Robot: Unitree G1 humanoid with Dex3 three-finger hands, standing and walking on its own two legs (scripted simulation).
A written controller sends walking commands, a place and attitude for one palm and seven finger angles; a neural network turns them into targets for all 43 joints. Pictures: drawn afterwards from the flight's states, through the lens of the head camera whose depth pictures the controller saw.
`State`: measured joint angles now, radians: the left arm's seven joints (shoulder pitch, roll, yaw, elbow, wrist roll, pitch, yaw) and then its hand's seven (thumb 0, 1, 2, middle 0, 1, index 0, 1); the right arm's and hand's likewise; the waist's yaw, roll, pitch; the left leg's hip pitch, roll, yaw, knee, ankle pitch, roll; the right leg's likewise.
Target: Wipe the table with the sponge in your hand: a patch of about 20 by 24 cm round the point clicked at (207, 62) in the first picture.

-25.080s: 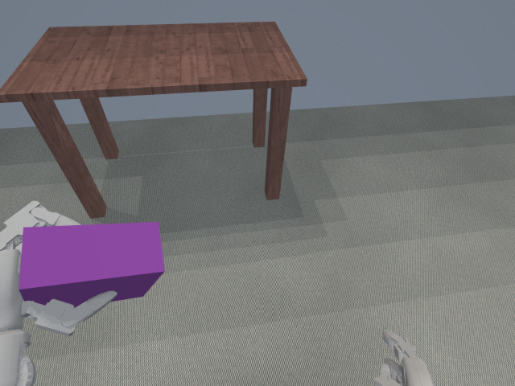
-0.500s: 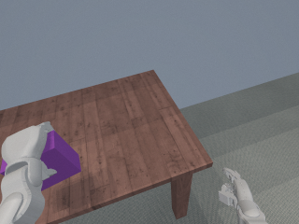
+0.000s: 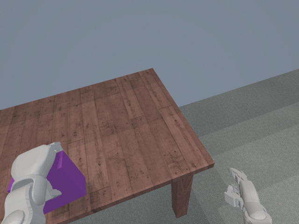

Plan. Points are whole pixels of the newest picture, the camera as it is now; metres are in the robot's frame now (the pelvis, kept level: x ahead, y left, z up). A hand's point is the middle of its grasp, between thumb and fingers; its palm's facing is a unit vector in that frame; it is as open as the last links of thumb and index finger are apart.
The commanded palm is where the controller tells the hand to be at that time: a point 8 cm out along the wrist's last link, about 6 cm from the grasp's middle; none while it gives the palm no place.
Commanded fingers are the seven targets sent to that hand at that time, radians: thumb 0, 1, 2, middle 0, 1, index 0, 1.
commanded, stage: move the sponge above the wiping area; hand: left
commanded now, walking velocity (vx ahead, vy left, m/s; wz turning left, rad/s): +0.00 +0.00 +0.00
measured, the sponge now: (56, 187) +0.18 +0.29 +0.01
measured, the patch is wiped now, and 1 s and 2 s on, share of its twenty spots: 0.00 0.00 0.00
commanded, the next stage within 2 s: none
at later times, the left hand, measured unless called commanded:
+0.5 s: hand (56, 178) +0.19 +0.28 +0.06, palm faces -0.09 -0.14 -0.99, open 10.0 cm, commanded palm +0.17 +0.28 +0.14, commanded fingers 0.00 0.10 1.30 -1.20 -1.60 -1.20 -1.60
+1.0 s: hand (61, 173) +0.21 +0.27 +0.06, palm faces +0.00 -0.09 -1.00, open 10.0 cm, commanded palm +0.17 +0.27 +0.12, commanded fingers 0.00 0.10 1.30 -1.20 -1.60 -1.20 -1.60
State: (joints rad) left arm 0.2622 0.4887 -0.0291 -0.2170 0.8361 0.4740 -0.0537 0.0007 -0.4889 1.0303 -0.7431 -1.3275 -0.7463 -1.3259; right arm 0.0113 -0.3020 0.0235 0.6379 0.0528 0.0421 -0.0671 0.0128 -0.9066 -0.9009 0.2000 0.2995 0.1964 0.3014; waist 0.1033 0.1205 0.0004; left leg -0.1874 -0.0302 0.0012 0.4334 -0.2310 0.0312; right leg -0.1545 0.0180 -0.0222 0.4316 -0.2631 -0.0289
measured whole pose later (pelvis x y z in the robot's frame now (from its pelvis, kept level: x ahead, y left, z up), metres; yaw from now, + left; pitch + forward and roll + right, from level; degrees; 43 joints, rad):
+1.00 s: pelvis -0.01 +0.00 +0.00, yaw -1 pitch -1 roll +0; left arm 0.23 0.44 -0.09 -0.13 0.94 0.29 0.12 0.00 -0.49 1.03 -0.74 -1.33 -0.75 -1.33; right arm 0.03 -0.24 0.01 0.68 0.03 0.02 -0.07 0.01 -0.91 -0.90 0.20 0.30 0.20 0.30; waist 0.13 0.10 -0.01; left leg -0.19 -0.02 0.01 0.44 -0.23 0.02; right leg -0.16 0.03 -0.01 0.43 -0.25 -0.04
